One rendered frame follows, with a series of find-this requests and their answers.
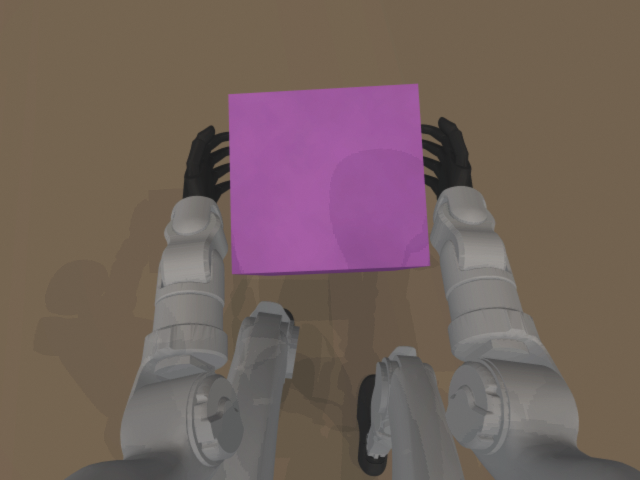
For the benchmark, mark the right robot shin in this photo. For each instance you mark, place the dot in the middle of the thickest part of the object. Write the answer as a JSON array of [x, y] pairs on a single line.
[[379, 436]]

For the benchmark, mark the right robot upper arm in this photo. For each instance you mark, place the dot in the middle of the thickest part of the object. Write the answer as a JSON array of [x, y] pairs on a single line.
[[521, 422]]

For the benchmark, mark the robot left thigh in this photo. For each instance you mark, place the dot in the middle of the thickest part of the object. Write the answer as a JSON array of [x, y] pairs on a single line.
[[263, 358]]

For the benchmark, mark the carton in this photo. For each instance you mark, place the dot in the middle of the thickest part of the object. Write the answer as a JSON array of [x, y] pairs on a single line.
[[327, 181]]

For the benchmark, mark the robot right forearm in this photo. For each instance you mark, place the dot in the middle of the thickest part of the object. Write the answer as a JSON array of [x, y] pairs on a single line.
[[487, 320]]

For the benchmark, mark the robot right hand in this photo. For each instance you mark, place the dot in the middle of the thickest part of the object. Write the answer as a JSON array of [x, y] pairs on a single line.
[[454, 168]]

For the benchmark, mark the left robot upper arm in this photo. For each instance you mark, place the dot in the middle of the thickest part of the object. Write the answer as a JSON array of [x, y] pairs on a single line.
[[178, 429]]

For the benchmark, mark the robot left forearm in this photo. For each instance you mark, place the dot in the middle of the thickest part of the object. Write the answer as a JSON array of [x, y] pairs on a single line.
[[188, 336]]

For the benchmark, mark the robot left hand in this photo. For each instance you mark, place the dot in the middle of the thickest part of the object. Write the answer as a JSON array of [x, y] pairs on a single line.
[[200, 176]]

